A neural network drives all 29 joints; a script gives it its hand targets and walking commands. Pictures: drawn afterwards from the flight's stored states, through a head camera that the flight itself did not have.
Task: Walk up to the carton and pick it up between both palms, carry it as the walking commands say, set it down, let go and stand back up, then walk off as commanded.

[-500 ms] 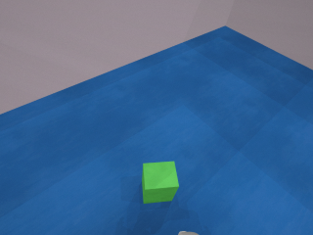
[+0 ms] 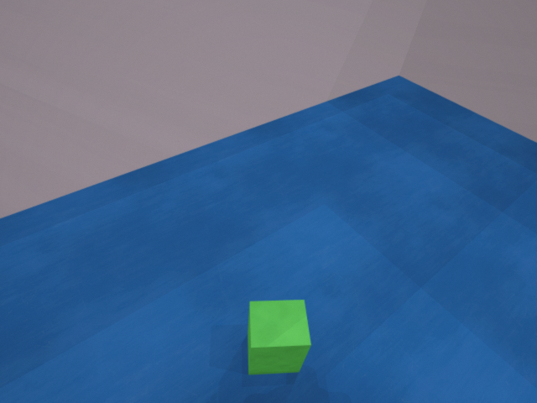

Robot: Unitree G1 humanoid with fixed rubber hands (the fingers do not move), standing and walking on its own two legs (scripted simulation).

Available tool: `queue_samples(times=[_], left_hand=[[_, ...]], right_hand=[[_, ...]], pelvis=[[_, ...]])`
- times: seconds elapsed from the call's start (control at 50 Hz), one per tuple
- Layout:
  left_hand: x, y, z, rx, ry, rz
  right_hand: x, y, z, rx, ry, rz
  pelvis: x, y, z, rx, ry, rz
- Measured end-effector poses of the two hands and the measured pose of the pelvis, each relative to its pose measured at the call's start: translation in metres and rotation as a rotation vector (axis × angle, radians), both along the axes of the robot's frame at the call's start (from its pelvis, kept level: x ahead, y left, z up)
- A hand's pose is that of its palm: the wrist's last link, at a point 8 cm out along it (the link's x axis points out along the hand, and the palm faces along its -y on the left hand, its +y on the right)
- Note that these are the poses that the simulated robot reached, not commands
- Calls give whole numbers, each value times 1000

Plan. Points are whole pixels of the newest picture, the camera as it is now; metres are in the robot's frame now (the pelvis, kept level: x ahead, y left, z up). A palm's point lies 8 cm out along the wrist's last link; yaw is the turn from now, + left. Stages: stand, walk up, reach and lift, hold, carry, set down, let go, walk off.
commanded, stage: walk up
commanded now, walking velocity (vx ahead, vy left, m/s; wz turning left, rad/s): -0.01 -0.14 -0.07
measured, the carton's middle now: (275, 338) +0.47 -0.08 -0.65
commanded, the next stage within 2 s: none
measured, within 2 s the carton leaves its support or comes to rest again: neither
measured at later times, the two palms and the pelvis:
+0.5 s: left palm out of the picture +0.05 +0.18 -0.11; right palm out of the picture +0.02 -0.31 -0.14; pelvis -0.03 -0.07 -0.01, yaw +1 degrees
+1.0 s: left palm out of the picture +0.13 +0.14 -0.13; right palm out of the picture +0.07 -0.36 -0.14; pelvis +0.05 -0.10 -0.01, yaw -1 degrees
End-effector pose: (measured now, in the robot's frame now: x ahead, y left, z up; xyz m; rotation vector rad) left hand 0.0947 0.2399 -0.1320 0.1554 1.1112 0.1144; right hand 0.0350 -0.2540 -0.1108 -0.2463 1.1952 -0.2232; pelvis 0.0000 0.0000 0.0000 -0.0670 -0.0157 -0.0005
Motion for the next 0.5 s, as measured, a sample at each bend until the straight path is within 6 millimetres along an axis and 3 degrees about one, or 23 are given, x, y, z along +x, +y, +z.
queue_samples(times=[0.12,0.24,0.3,0.4,0.5], left_hand=[[-6,-11,4,12,16,-35],[-16,-38,6,49,-7,-38],[-26,-51,11,69,-32,-15],[-36,-61,22,77,-63,15],[-45,-58,20,77,-74,49]], right_hand=[[-17,-18,9,-15,-8,-23],[-32,-42,-13,33,14,-26],[-33,-50,-29,73,18,-6],[-24,-55,-29,111,-4,27],[-12,-55,-27,104,-28,70]], pelvis=[[-11,-16,6,-8,17,-17],[-24,-44,-4,45,20,-14],[-29,-56,-9,70,6,4],[-33,-66,-5,87,2,0],[-33,-67,-6,80,6,21]])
